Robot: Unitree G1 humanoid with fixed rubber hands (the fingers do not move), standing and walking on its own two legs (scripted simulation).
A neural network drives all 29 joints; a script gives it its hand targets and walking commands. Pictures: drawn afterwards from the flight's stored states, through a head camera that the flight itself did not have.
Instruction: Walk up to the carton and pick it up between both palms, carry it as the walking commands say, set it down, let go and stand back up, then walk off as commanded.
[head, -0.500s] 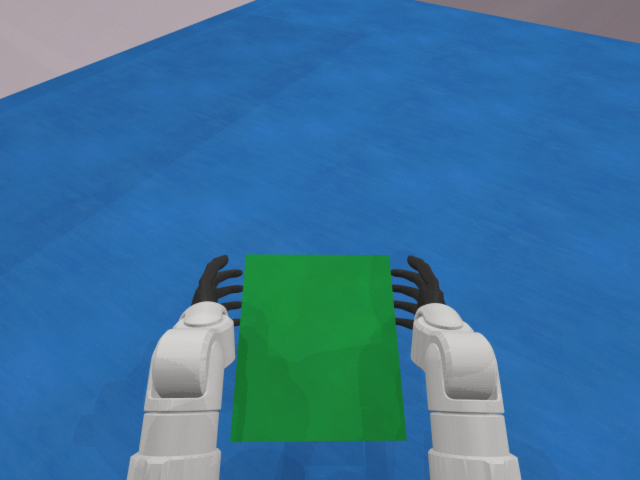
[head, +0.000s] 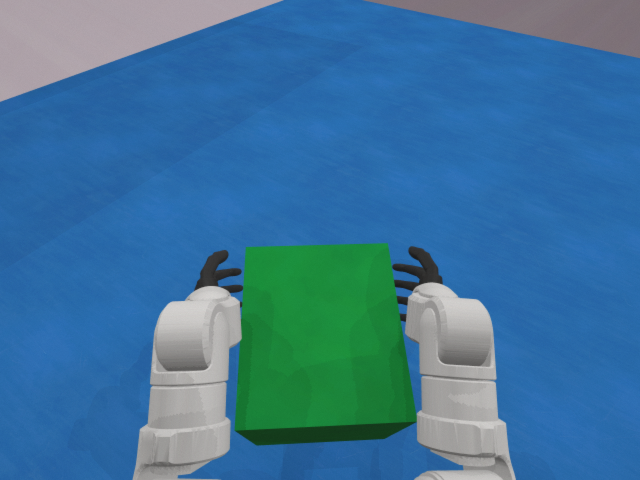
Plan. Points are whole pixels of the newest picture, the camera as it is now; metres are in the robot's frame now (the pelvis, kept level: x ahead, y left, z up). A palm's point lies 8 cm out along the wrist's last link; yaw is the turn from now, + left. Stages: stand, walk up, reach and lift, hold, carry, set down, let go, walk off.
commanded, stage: carry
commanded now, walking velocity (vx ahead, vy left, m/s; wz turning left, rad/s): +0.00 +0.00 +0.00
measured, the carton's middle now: (319, 348) +0.30 +0.01 +0.00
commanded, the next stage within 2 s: none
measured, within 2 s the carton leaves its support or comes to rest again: neither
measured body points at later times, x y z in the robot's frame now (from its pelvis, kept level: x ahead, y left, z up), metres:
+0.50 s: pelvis -0.02 +0.00 +0.00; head -0.03 +0.00 +0.45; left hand +0.29 +0.13 +0.08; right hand +0.29 -0.13 +0.09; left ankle +0.08 +0.11 -0.73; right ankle -0.03 -0.12 -0.73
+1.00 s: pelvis -0.01 +0.00 +0.00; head -0.01 +0.00 +0.45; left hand +0.30 +0.12 +0.08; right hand +0.30 -0.14 +0.08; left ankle +0.08 +0.11 -0.73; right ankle -0.03 -0.12 -0.73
